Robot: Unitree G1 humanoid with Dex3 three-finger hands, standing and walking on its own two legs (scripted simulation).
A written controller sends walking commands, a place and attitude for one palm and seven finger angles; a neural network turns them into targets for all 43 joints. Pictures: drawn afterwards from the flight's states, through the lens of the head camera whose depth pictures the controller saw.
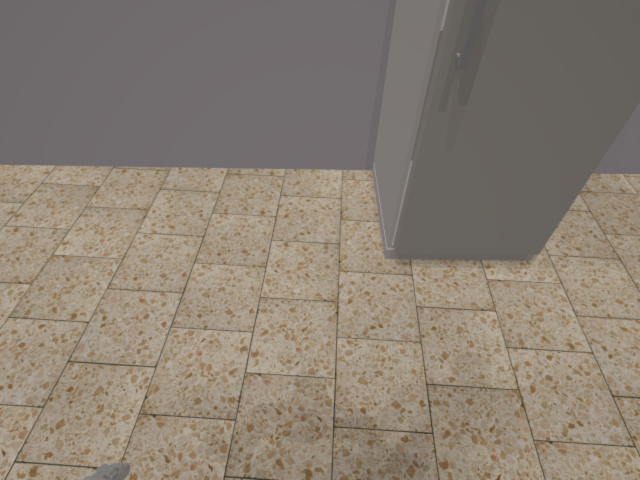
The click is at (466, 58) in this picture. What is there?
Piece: fridge door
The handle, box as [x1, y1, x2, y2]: [455, 0, 486, 68]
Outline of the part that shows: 486,0 474,0 461,50 459,53 456,53 455,56 458,61 457,66 459,68 466,68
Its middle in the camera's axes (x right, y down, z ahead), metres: +0.35 -0.52 +0.86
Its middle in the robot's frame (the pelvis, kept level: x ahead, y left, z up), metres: +1.03 -0.29 +0.21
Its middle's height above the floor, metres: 0.98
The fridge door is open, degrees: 0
